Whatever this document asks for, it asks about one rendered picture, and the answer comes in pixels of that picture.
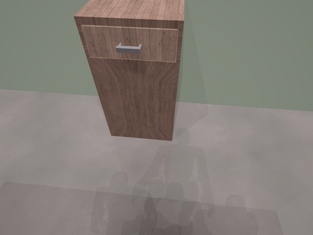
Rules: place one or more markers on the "handle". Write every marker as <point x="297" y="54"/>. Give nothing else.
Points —
<point x="128" y="49"/>

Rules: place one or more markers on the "cabinet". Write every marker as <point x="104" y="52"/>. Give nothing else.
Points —
<point x="138" y="97"/>

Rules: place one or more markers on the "drawer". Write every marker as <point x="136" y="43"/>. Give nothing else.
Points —
<point x="157" y="43"/>

